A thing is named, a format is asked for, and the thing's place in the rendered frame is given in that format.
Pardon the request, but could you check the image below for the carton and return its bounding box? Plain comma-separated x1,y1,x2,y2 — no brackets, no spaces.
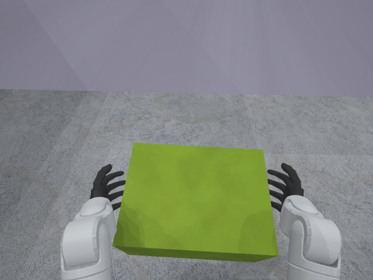
112,143,279,263

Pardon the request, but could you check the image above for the left robot forearm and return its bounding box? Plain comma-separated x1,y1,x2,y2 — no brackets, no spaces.
60,197,117,280

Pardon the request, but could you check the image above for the robot right hand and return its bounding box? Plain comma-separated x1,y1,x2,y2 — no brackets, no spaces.
268,163,304,212

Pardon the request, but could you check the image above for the robot left hand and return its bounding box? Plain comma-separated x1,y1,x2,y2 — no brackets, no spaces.
90,164,126,211

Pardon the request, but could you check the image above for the right robot forearm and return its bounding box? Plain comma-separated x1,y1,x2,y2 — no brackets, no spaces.
279,195,342,280

